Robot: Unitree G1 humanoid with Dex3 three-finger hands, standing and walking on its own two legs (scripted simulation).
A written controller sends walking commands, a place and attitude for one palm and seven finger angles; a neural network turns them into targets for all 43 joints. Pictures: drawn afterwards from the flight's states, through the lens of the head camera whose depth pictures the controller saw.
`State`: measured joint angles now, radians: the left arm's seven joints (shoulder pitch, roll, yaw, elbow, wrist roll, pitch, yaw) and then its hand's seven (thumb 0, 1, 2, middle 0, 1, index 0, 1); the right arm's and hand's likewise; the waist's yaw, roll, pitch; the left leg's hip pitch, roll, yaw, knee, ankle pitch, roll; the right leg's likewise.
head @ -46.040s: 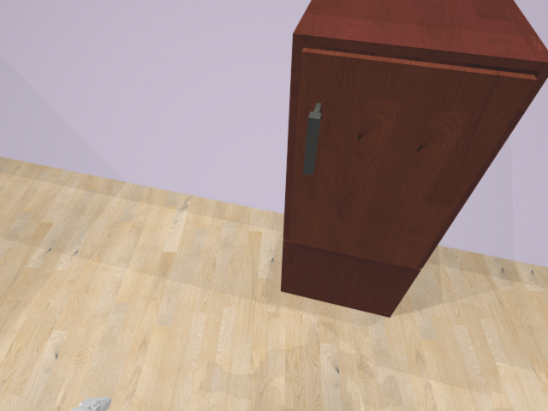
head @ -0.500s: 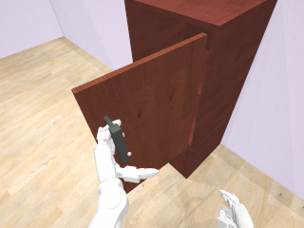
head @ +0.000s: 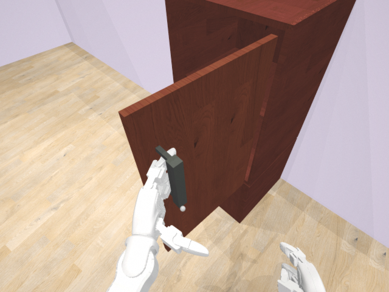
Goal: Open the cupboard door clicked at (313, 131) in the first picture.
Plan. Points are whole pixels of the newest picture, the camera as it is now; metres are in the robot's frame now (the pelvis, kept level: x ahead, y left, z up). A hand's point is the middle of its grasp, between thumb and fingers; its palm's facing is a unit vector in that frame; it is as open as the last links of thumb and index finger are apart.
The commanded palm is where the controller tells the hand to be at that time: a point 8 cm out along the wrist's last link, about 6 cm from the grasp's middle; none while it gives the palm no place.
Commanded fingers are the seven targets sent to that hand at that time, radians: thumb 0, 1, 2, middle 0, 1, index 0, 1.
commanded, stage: slide the hand sideways off the handle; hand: left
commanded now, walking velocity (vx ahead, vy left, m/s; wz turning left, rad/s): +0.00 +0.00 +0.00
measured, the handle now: (171, 177) +0.32 +0.07 +0.08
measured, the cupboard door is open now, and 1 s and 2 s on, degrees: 87 87 87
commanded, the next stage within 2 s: draw the hand back to the body in 0.88 s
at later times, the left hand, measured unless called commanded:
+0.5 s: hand (163, 223) +0.23 +0.07 +0.09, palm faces -0.02 -1.00 +0.00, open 16.1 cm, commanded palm +0.19 +0.13 +0.08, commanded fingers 0.00 -0.50 0.30 -0.15 -0.30 -0.15 -0.30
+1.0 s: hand (136, 246) +0.19 +0.11 +0.09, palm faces +0.01 -1.00 -0.02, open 16.3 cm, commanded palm +0.16 +0.17 +0.09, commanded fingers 0.00 -0.50 0.30 -0.15 -0.30 -0.15 -0.30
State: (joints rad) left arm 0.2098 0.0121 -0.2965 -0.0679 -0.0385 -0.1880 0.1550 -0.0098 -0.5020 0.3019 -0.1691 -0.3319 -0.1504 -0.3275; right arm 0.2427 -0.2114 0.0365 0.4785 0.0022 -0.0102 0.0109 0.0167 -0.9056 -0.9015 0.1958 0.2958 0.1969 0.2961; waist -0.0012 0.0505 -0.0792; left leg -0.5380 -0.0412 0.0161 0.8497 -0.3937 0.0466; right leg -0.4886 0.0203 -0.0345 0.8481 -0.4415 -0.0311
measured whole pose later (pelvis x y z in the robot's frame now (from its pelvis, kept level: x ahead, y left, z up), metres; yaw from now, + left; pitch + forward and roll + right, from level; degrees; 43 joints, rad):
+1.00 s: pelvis +0.02 -0.03 -0.01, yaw +1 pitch +8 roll +0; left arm 0.65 0.16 -0.02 -0.35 -0.21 -0.31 -0.14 -0.01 -0.50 0.30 -0.15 -0.30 -0.15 -0.30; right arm 0.27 -0.25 0.00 0.43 0.02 -0.08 -0.04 0.02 -0.91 -0.90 0.20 0.30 0.20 0.30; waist 0.02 0.06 -0.12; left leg -0.64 -0.02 -0.03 0.95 -0.46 0.01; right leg -0.57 0.04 -0.08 0.93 -0.51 -0.07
